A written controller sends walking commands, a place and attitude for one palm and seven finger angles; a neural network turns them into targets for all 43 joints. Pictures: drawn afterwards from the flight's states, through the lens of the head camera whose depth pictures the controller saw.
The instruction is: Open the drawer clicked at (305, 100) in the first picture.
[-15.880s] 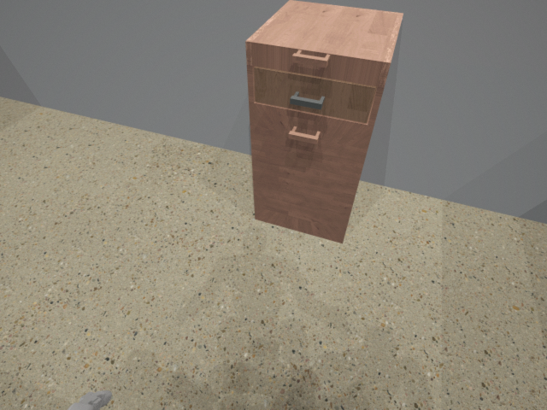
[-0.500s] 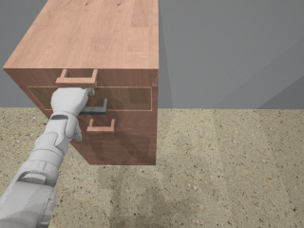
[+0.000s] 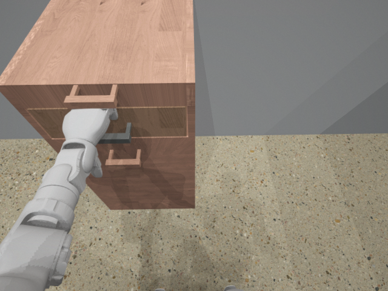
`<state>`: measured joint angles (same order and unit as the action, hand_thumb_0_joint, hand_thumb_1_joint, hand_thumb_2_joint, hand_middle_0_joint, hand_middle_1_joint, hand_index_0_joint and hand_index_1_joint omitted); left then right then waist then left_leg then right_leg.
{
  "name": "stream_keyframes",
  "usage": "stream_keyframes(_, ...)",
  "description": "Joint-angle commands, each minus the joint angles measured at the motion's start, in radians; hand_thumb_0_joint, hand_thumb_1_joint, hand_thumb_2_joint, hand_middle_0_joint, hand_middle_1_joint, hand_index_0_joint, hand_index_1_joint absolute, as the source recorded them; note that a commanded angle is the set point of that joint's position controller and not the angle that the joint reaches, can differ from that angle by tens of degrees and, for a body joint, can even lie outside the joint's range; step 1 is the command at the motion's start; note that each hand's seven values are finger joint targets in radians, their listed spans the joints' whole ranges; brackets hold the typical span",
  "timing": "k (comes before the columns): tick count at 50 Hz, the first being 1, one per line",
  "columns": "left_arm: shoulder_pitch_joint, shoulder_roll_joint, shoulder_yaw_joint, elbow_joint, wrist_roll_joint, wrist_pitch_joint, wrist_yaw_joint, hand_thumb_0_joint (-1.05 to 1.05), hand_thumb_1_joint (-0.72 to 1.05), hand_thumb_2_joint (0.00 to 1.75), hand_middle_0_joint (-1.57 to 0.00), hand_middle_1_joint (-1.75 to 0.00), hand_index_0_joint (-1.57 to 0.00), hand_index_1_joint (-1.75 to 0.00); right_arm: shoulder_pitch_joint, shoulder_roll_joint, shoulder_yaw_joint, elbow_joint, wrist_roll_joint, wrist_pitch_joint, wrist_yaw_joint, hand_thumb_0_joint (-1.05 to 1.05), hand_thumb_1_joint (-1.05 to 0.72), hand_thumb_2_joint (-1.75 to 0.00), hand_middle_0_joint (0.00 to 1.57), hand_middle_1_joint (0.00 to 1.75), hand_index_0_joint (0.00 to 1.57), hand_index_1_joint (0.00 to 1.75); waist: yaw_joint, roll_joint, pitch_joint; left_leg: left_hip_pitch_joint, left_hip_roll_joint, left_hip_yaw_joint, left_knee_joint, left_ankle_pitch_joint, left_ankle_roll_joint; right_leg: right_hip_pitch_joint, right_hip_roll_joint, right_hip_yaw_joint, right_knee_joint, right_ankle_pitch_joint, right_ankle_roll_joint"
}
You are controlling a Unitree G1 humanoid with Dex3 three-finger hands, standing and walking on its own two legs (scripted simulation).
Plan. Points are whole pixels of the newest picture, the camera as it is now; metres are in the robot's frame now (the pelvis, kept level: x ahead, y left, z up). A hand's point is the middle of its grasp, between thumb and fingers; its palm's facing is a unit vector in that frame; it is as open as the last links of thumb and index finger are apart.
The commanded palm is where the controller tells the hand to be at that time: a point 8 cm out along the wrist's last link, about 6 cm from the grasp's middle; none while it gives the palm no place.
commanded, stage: re-aim the fingers above the handle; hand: left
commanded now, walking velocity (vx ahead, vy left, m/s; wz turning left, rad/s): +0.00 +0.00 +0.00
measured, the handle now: (111, 132) +0.50 +0.21 -0.03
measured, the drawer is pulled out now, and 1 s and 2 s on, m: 0.00 0.00 0.00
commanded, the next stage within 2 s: lower the fingers behind the handle in 1.34 s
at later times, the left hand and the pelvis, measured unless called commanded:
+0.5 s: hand (96, 138) +0.45 +0.22 +0.02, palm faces -0.05 -0.01 -1.00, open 13.8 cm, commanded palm +0.44 +0.21 +0.09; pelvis -0.01 +0.00 +0.00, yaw +1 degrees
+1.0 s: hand (96, 138) +0.45 +0.22 +0.02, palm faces -0.06 -0.01 -1.00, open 13.8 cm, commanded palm +0.44 +0.20 +0.09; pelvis +0.00 +0.00 +0.00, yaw +1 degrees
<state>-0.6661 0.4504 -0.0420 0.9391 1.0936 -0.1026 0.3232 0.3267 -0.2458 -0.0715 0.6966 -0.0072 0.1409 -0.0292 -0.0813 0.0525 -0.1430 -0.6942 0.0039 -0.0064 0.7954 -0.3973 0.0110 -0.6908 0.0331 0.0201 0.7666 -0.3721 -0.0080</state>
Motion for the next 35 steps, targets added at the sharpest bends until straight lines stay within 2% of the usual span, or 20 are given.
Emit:
stream_keyframes(1, -0.477, 0.252, 0.081, -0.198, -0.019, 0.007, 0.054, 0.00, -0.50, 0.30, -0.30, -1.20, -0.30, -1.20, 0.076, -0.155, -0.047, -0.073, -0.006, -0.019, -0.012, 0.00, -0.90, -0.90, 0.20, 0.30, 0.20, 0.30, -0.016, -0.012, -0.384, 0.245, -0.028, 0.024, -0.061, 0.404, 0.030, 0.185, 0.021, -0.031, -0.082, 0.365, -0.033)
stream_keyframes(4, -0.484, 0.289, 0.095, -0.177, -0.013, 0.017, 0.050, 0.00, -0.50, 0.30, -0.30, -1.20, -0.30, -1.20, 0.075, -0.158, -0.041, -0.073, 0.000, -0.019, -0.016, 0.00, -0.90, -0.90, 0.20, 0.30, 0.20, 0.30, -0.010, -0.012, -0.368, 0.223, -0.029, 0.026, -0.072, 0.361, 0.032, 0.184, 0.019, -0.027, -0.089, 0.335, -0.031)
stream_keyframes(5, -0.496, 0.266, 0.071, -0.178, -0.012, 0.019, 0.048, 0.00, -0.50, 0.30, -0.30, -1.20, -0.30, -1.20, 0.075, -0.155, -0.042, -0.075, 0.000, -0.021, -0.017, 0.00, -0.90, -0.90, 0.20, 0.30, 0.20, 0.30, -0.020, 0.007, -0.365, 0.232, -0.030, 0.027, -0.070, 0.359, 0.032, 0.170, 0.020, -0.027, -0.090, 0.329, -0.032)
stream_keyframes(6, -0.518, 0.271, 0.077, -0.176, -0.014, 0.016, 0.046, 0.00, -0.50, 0.30, -0.30, -1.20, -0.30, -1.20, 0.080, -0.157, -0.041, -0.072, 0.000, -0.023, -0.017, 0.00, -0.90, -0.90, 0.20, 0.30, 0.20, 0.30, -0.023, -0.002, -0.361, 0.234, -0.028, 0.023, -0.070, 0.367, 0.031, 0.167, 0.020, -0.031, -0.089, 0.327, -0.033)
stream_keyframes(9, -0.511, 0.245, 0.056, -0.174, -0.012, 0.016, 0.045, 0.00, -0.50, 0.30, -0.30, -1.20, -0.30, -1.20, 0.086, -0.155, -0.042, -0.077, 0.001, -0.026, -0.016, 0.00, -0.90, -0.90, 0.20, 0.30, 0.20, 0.30, -0.021, 0.011, -0.379, 0.255, -0.026, 0.019, -0.071, 0.365, 0.028, 0.150, 0.022, -0.034, -0.089, 0.308, -0.034)
stream_keyframes(12, -0.540, 0.210, 0.032, -0.182, -0.014, 0.011, 0.045, 0.00, -0.50, 0.30, -0.30, -1.20, -0.30, -1.20, 0.092, -0.153, -0.047, -0.074, -0.001, -0.031, -0.015, 0.00, -0.90, -0.90, 0.20, 0.30, 0.20, 0.30, -0.033, 0.019, -0.390, 0.282, -0.022, 0.013, -0.067, 0.377, 0.026, 0.127, 0.023, -0.039, -0.086, 0.301, -0.033)
stream_keyframes(14, -0.537, 0.215, 0.034, -0.162, -0.013, 0.016, 0.046, 0.00, -0.50, 0.30, -0.30, -1.20, -0.30, -1.20, 0.093, -0.155, -0.045, -0.069, 0.000, -0.033, -0.015, 0.00, -0.90, -0.90, 0.20, 0.30, 0.20, 0.30, -0.034, 0.020, -0.362, 0.267, -0.022, 0.013, -0.068, 0.358, 0.026, 0.113, 0.024, -0.039, -0.090, 0.285, -0.034)
stream_keyframes(15, -0.565, 0.204, 0.021, -0.170, -0.011, 0.017, 0.047, 0.00, -0.50, 0.30, -0.30, -1.20, -0.30, -1.20, 0.097, -0.155, -0.045, -0.068, -0.001, -0.034, -0.015, 0.00, -0.90, -0.90, 0.20, 0.30, 0.20, 0.30, -0.040, 0.022, -0.366, 0.269, -0.022, 0.010, -0.068, 0.354, 0.025, 0.106, 0.023, -0.042, -0.087, 0.277, -0.035)
stream_keyframes(17, -0.557, 0.222, 0.040, -0.177, -0.008, 0.015, 0.051, 0.00, -0.50, 0.30, -0.30, -1.20, -0.30, -1.20, 0.101, -0.155, -0.046, -0.067, -0.003, -0.035, -0.014, 0.00, -0.90, -0.90, 0.20, 0.30, 0.20, 0.30, -0.031, 0.028, -0.398, 0.281, -0.022, 0.009, -0.062, 0.381, 0.025, 0.118, 0.024, -0.040, -0.081, 0.297, -0.036)
stream_keyframes(21, -0.565, 0.199, 0.022, -0.157, -0.013, 0.023, 0.048, 0.00, -0.50, 0.30, -0.30, -1.20, -0.30, -1.20, 0.097, -0.155, -0.044, -0.067, -0.003, -0.036, -0.015, 0.00, -0.90, -0.90, 0.20, 0.30, 0.20, 0.30, -0.041, 0.001, -0.368, 0.262, -0.023, 0.008, -0.065, 0.362, 0.026, 0.116, 0.024, -0.042, -0.088, 0.285, -0.036)
stream_keyframes(22, -0.588, 0.206, 0.023, -0.175, -0.014, 0.020, 0.049, 0.00, -0.50, 0.30, -0.30, -1.20, -0.30, -1.20, 0.104, -0.155, -0.044, -0.066, -0.003, -0.037, -0.015, 0.00, -0.90, -0.90, 0.20, 0.30, 0.20, 0.30, -0.042, 0.008, -0.385, 0.269, -0.023, 0.007, -0.066, 0.357, 0.027, 0.120, 0.023, -0.040, -0.087, 0.285, -0.033)
stream_keyframes(23, -0.558, 0.214, 0.034, -0.170, -0.009, 0.021, 0.048, 0.00, -0.50, 0.30, -0.30, -1.20, -0.30, -1.20, 0.103, -0.155, -0.047, -0.066, -0.004, -0.037, -0.014, 0.00, -0.90, -0.90, 0.20, 0.30, 0.20, 0.30, -0.030, 0.017, -0.403, 0.281, -0.023, 0.007, -0.061, 0.377, 0.026, 0.122, 0.023, -0.040, -0.082, 0.297, -0.036)
stream_keyframes(25, -0.568, 0.180, 0.007, -0.179, -0.010, 0.025, 0.048, 0.00, -0.50, 0.30, -0.30, -1.20, -0.30, -1.20, 0.099, -0.151, -0.047, -0.066, -0.004, -0.037, -0.013, 0.00, -0.90, -0.90, 0.20, 0.30, 0.20, 0.30, -0.042, 0.026, -0.385, 0.290, -0.021, 0.009, -0.059, 0.383, 0.025, 0.106, 0.024, -0.043, -0.086, 0.299, -0.035)
stream_keyframes(26, -0.575, 0.191, 0.019, -0.194, -0.013, 0.018, 0.046, 0.00, -0.50, 0.30, -0.30, -1.20, -0.30, -1.20, 0.102, -0.152, -0.047, -0.067, -0.006, -0.037, -0.013, 0.00, -0.90, -0.90, 0.20, 0.30, 0.20, 0.30, -0.034, 0.029, -0.410, 0.297, -0.022, 0.008, -0.057, 0.408, 0.023, 0.123, 0.024, -0.043, -0.080, 0.315, -0.037)
stream_keyframes(29, -0.562, 0.161, -0.007, -0.174, -0.011, 0.026, 0.043, 0.00, -0.50, 0.30, -0.30, -1.20, -0.30, -1.20, 0.098, -0.150, -0.047, -0.066, -0.003, -0.036, -0.012, 0.00, -0.90, -0.90, 0.20, 0.30, 0.20, 0.30, -0.044, 0.025, -0.364, 0.288, -0.020, 0.006, -0.062, 0.377, 0.023, 0.096, 0.025, -0.046, -0.088, 0.287, -0.036)
stream_keyframes(30, -0.566, 0.155, -0.013, -0.164, -0.014, 0.028, 0.042, 0.00, -0.50, 0.30, -0.30, -1.20, -0.30, -1.20, 0.098, -0.150, -0.045, -0.066, -0.001, -0.039, -0.012, 0.00, -0.90, -0.90, 0.20, 0.30, 0.20, 0.30, -0.047, 0.006, -0.345, 0.270, -0.022, 0.007, -0.066, 0.351, 0.026, 0.100, 0.025, -0.045, -0.096, 0.272, -0.035)
stream_keyframes(32, -0.580, 0.169, -0.007, -0.161, -0.014, 0.027, 0.041, 0.00, -0.50, 0.30, -0.30, -1.20, -0.30, -1.20, 0.102, -0.150, -0.044, -0.066, -0.001, -0.041, -0.015, 0.00, -0.90, -0.90, 0.20, 0.30, 0.20, 0.30, -0.050, 0.011, -0.353, 0.267, -0.024, 0.009, -0.065, 0.342, 0.029, 0.105, 0.023, -0.039, -0.097, 0.274, -0.034)
stream_keyframes(33, -0.577, 0.199, 0.017, -0.151, -0.014, 0.030, 0.042, 0.00, -0.50, 0.30, -0.30, -1.20, -0.30, -1.20, 0.103, -0.154, -0.043, -0.062, -0.002, -0.041, -0.017, 0.00, -0.90, -0.90, 0.20, 0.30, 0.20, 0.30, -0.049, -0.011, -0.346, 0.256, -0.024, 0.011, -0.065, 0.337, 0.032, 0.114, 0.023, -0.037, -0.098, 0.281, -0.032)
stream_keyframes(34, -0.584, 0.218, 0.026, -0.164, -0.009, 0.027, 0.042, 0.00, -0.50, 0.30, -0.30, -1.20, -0.30, -1.20, 0.103, -0.155, -0.042, -0.063, -0.003, -0.040, -0.018, 0.00, -0.90, -0.90, 0.20, 0.30, 0.20, 0.30, -0.043, 0.000, -0.373, 0.257, -0.026, 0.010, -0.065, 0.342, 0.030, 0.125, 0.022, -0.035, -0.093, 0.286, -0.032)
stream_keyframes(35, -0.566, 0.196, 0.012, -0.155, -0.009, 0.031, 0.041, 0.00, -0.50, 0.30, -0.30, -1.20, -0.30, -1.20, 0.101, -0.151, -0.043, -0.067, -0.002, -0.040, -0.018, 0.00, -0.90, -0.90, 0.20, 0.30, 0.20, 0.30, -0.042, 0.007, -0.372, 0.257, -0.029, 0.014, -0.064, 0.342, 0.030, 0.128, 0.021, -0.035, -0.094, 0.288, -0.033)
